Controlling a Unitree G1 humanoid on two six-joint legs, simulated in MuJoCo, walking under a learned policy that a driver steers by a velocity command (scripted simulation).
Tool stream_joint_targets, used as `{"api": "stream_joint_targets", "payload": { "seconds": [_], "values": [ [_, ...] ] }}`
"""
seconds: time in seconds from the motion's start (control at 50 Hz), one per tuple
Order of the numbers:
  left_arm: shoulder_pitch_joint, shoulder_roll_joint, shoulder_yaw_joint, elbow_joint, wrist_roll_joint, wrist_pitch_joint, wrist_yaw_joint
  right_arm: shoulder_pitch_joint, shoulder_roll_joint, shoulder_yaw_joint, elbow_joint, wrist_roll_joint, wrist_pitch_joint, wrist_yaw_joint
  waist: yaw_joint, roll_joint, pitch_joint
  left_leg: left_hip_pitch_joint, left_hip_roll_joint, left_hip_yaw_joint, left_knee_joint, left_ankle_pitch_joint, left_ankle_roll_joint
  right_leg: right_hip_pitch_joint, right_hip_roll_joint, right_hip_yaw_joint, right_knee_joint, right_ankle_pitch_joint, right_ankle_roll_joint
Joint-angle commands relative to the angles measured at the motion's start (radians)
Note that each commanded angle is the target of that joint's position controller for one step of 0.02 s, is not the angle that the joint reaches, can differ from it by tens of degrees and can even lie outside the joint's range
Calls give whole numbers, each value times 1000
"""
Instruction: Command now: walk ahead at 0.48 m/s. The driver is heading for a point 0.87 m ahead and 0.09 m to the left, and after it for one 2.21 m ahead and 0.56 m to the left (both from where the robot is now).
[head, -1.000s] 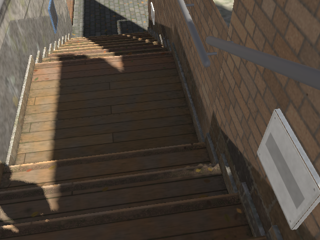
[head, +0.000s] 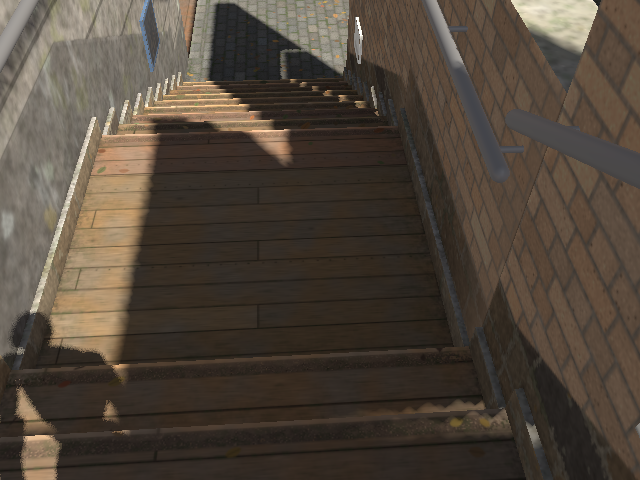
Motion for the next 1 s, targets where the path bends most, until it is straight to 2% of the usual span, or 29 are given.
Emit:
{"api": "stream_joint_targets", "payload": {
  "seconds": [0.02, 0.06, 0.08, 0.1, 0.14, 0.18, 0.24, 0.32, 0.4, 0.42, 0.44, 0.46, 0.48, 0.5, 0.52, 0.54, 0.58, 0.6, 0.62, 0.64, 0.68, 0.7, 0.76, 0.82, 0.9, 0.94, 0.96, 0.98, 1.0],
  "values": [
    [-201, 143, 41, -189, -39, -42, 17, 476, -124, -25, 117, -9, 20, 19, -190, 9, 64, 587, 406, -502, -104, 154, 312, -931, -41, -9, 264, 254, -56],
    [-88, -19, 0, -164, 5, -33, 56, 278, 20, 33, 67, -37, 32, 4, -25, -34, 208, 27, 370, -421, -175, -18, 304, -669, -154, 108, -1, 542, -126],
    [-130, -78, -28, -199, 42, -26, 63, 158, 100, 67, 28, -27, 7, -19, 8, -35, 228, -111, 296, -347, -240, 27, 247, -587, -197, 126, -271, 749, -150],
    [-189, -46, -16, -206, 61, -26, 49, 74, 112, 76, -17, 4, -26, -33, -4, -71, 198, -283, 190, -174, -255, 51, 217, -363, -176, 35, -623, 965, -138],
    [-267, 40, -1, -234, 46, -6, 22, 171, 0, 72, 32, -3, -47, -32, -40, 33, 125, -337, 126, -118, -205, -4, 222, -219, -121, -54, -675, 1027, -78],
    [-175, 72, -5, -229, 62, -11, 7, 235, -60, 72, 39, -43, -44, -16, -10, -23, 113, -354, 153, -139, -80, 125, 237, -163, -97, -57, -626, 1005, -36],
    [-475, 98, -27, -327, 56, -14, 42, 454, 25, 95, 117, -6, -57, -59, -172, -47, 150, 276, 222, -313, 120, 66, 243, -736, -201, 118, -1105, 1280, 33],
    [-523, 137, -31, -366, 49, 13, 15, 387, -36, 88, 68, -21, -17, -25, -137, 5, 158, -276, 128, -237, 145, -138, 212, -97, -104, -67, -1141, 1286, 0],
    [-617, 162, -25, -393, 54, -3, 16, 427, -87, 50, 50, 34, -1, -64, -226, -4, 180, 121, 175, -323, 311, 83, 182, -152, -82, -75, -1456, 880, -26],
    [-519, 163, -15, -364, 27, -14, 22, 431, -111, 48, 78, 5, 15, -48, -158, -19, 137, 104, 147, -296, 444, 226, 170, 29, -58, -117, -1480, 957, -42],
    [-217, 238, 25, -258, -13, -35, 38, 404, -140, 44, 80, -30, 32, -10, -41, -57, 33, -32, 103, -196, 719, 283, 100, 389, -61, -149, -1454, 1174, -81],
    [91, 315, 62, -192, 22, -30, 39, 564, 6, 76, 131, -27, 31, 40, 25, -196, -220, -345, -6, -104, 1139, -96, 2, 919, -188, -75, -1155, 1550, -243],
    [188, 395, 78, -169, 31, -14, 18, 589, 49, 78, 93, 18, 8, 60, 21, -302, -364, -615, -65, -68, 1537, -566, -51, 1153, -355, 172, -1045, 1742, -394],
    [265, 336, 70, -147, 33, -13, 7, 337, -44, 56, -7, 46, 0, 64, 116, -216, -241, -869, -52, -74, 1624, -527, -53, 1078, -413, 336, -1196, 1353, -407],
    [163, 285, 61, -159, 26, -13, 14, 185, -61, 57, -57, 56, -6, 40, 104, -80, -83, -998, 13, -66, 1586, -404, -37, 877, -413, 268, -1279, 1013, -346],
    [16, 142, 12, -201, 35, -14, 20, 190, -43, 66, -75, 37, -9, 10, 11, 25, -14, -921, 93, -157, 1400, -146, 1, 593, -408, 265, -1349, 719, -300],
    [-236, -1, -52, -253, 40, -51, 51, 156, -12, 67, -92, -5, 0, -14, -159, 42, 93, -615, 187, -199, 962, 173, 65, 52, -308, 84, -1420, 750, -228],
    [-281, 38, -44, -268, 21, -71, 65, 183, 25, 72, -67, -29, 14, -8, -176, -48, 148, -526, 185, -178, 924, 200, 78, -114, -278, 47, -1441, 761, -234],
    [-264, 36, -51, -277, -9, -81, 74, 254, 23, 61, -14, -27, 20, -4, -153, 9, 93, -407, 169, -175, 737, 304, 62, -195, -262, -7, -1510, 777, -258],
    [-200, 107, -35, -256, -11, -83, 81, 238, 15, 49, -10, -24, 23, 2, -137, -29, 70, -408, 144, -138, 745, 307, 34, -172, -250, -16, -1472, 803, -272],
    [-131, 96, -37, -209, 23, -86, 94, 195, 5, 49, -41, -15, 14, 4, -125, -61, 19, -453, 155, -141, 681, 361, 13, -59, -246, -40, -1379, 899, -255],
    [-65, 18, -55, -171, 21, -89, 116, 139, -7, 48, -50, -19, 11, 4, -67, -37, 30, -632, 201, -214, 475, 532, 4, 130, -254, -53, -1296, 855, -206],
    [70, 41, -58, -128, 34, -75, 99, 16, -38, 47, -82, 20, 7, 4, -16, -1, 40, -539, 173, -163, 240, 792, -31, 114, -231, -88, -1177, 743, -176],
    [32, 77, -46, -143, 21, -49, 78, -134, -39, 44, -132, 20, 31, 6, -10, -28, 122, -217, 96, -25, 179, 738, -28, -132, -214, -146, -1161, 573, -126],
    [121, 109, -17, -87, -2, -6, 110, -261, -56, 54, -138, 16, 48, -7, 62, -11, 181, -399, 97, -23, -94, 453, -23, 295, -302, -17, -1030, 666, -139],
    [82, 207, 19, -72, 10, -2, 88, -129, -75, 38, -81, 11, 41, -7, 4, 1, 138, -122, 21, 58, -142, 443, 2, 269, -271, -62, -896, 947, -127],
    [26, 191, 15, -61, 59, 5, 57, 138, -123, 14, 7, 19, 22, -15, -103, 25, 95, 195, 32, 46, -184, 594, 40, 129, -253, -107, -685, 930, -88],
    [77, 151, 4, -22, 84, 0, 17, 396, -246, -51, 78, 5, 12, -12, -202, 59, -16, 581, 49, 53, -81, 759, 128, -86, -173, -173, -391, 840, -15],
    [203, 34, -12, -29, 45, 1, -22, 574, -345, -70, 127, 1, 35, -6, -194, 268, -297, 1053, 250, -171, 181, 1284, 358, -371, -25, -242, 141, 17, 84]
  ]
}}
